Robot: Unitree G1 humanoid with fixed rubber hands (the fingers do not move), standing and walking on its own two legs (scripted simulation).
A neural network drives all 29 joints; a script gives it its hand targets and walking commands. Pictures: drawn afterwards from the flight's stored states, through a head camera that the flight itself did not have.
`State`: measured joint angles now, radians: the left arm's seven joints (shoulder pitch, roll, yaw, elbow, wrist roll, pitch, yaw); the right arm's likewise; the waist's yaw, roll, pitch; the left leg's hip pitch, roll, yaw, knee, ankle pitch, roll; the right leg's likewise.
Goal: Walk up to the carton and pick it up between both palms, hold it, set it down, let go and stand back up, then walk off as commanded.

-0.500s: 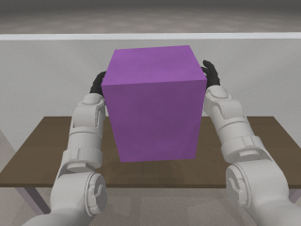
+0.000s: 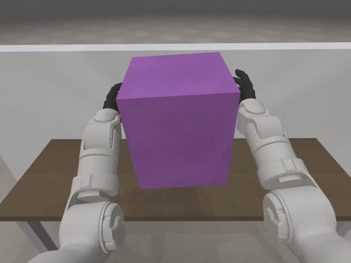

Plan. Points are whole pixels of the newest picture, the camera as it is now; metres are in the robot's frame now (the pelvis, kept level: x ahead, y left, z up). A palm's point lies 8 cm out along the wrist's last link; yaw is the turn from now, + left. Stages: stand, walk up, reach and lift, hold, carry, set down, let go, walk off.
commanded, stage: hold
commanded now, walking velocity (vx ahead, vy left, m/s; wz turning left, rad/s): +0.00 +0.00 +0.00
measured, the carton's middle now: (179, 120) +0.40 +0.01 +0.20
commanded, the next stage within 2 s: none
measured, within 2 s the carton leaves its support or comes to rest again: neither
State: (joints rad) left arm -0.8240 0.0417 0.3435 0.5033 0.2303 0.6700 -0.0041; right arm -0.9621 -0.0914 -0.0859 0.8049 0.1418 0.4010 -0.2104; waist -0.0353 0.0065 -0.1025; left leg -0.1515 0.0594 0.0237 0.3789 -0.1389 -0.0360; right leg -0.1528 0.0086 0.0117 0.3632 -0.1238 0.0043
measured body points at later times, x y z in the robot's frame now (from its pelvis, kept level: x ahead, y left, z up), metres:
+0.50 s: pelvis +0.01 +0.00 +0.00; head -0.07 +0.00 +0.44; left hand +0.39 +0.16 +0.24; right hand +0.40 -0.14 +0.26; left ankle +0.05 +0.14 -0.74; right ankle +0.05 -0.12 -0.74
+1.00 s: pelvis +0.01 +0.00 +0.00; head -0.06 +0.00 +0.45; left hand +0.40 +0.16 +0.23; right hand +0.41 -0.14 +0.25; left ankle +0.05 +0.14 -0.74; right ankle +0.05 -0.12 -0.74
